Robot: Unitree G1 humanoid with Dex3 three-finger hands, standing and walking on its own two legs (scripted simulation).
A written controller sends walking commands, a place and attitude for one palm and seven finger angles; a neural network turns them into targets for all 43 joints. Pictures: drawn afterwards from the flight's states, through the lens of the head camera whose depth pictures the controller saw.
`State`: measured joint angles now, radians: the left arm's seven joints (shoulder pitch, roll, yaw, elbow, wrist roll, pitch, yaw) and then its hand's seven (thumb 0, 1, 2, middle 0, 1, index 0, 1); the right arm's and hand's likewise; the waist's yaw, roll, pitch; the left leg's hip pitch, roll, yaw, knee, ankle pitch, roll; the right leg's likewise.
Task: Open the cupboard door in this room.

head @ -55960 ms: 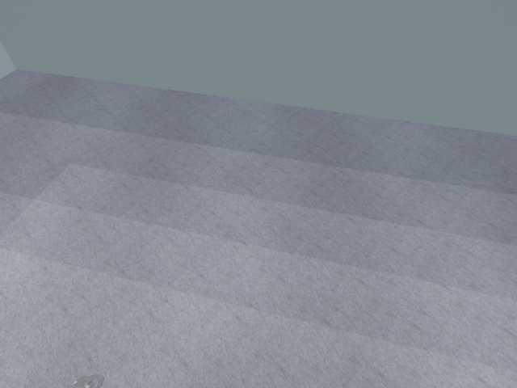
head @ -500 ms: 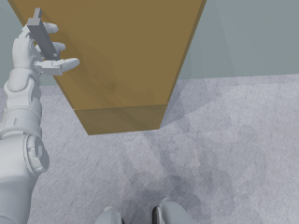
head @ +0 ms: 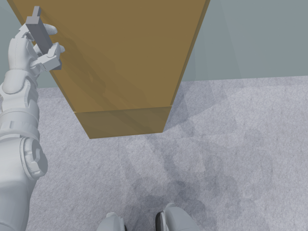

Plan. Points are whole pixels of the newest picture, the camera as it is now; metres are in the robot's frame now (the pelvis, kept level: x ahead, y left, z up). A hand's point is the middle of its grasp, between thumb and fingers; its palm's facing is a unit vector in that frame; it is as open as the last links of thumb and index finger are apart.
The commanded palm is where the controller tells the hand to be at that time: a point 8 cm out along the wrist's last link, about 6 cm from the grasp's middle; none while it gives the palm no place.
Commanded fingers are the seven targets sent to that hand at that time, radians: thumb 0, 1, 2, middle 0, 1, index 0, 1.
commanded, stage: pull the door open along its arc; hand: left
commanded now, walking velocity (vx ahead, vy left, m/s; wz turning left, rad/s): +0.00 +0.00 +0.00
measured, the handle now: (47, 40) +0.58 +0.21 +0.10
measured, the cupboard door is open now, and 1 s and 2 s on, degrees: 0 37 41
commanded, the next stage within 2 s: open thumb and fingers to let go in 1.02 s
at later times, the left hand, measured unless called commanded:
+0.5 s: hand (61, 87) +0.44 +0.16 +0.10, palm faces +0.07 -1.00 +0.05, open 6.3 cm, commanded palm +0.38 +0.22 +0.10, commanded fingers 0.00 0.90 0.90 -0.40 -1.35 -0.40 -1.35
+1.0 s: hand (108, 136) +0.31 +0.07 +0.10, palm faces +0.41 -0.91 +0.02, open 6.2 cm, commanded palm +0.25 +0.10 +0.10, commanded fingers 0.00 0.90 0.90 -0.40 -1.35 -0.40 -1.35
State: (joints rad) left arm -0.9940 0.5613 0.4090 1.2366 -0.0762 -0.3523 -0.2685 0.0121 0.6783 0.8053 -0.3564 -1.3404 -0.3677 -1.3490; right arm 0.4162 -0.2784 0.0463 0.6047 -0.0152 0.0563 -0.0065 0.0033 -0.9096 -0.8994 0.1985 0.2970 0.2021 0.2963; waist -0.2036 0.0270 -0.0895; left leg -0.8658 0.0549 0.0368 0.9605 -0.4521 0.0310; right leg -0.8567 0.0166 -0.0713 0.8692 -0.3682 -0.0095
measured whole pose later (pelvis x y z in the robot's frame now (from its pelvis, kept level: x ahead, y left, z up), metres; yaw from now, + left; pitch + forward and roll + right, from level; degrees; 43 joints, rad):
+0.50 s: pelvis +0.01 +0.00 +0.02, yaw -1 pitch +15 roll -2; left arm -0.48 0.24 0.27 0.68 -0.18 -0.31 -0.09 0.01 0.66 0.74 -0.35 -1.35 -0.35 -1.31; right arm 0.37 -0.25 0.01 0.56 0.01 0.05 0.02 0.01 -0.91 -0.90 0.20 0.30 0.20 0.30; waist -0.09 0.03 -0.13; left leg -0.67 0.04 0.07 0.85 -0.44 0.03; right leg -0.68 0.01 -0.03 0.79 -0.36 0.00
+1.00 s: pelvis +0.01 -0.03 +0.02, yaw +3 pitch +7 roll +0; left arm 0.01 -0.11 -0.15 0.16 0.05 -0.17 0.53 0.00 0.67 0.76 -0.31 -1.34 -0.33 -1.33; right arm 0.22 -0.19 0.01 0.56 -0.06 0.02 0.03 0.01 -0.91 -0.90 0.20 0.30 0.20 0.30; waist 0.00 0.04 -0.10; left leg -0.50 0.02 0.01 0.79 -0.40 -0.01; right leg -0.52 -0.01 -0.09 0.78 -0.39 -0.05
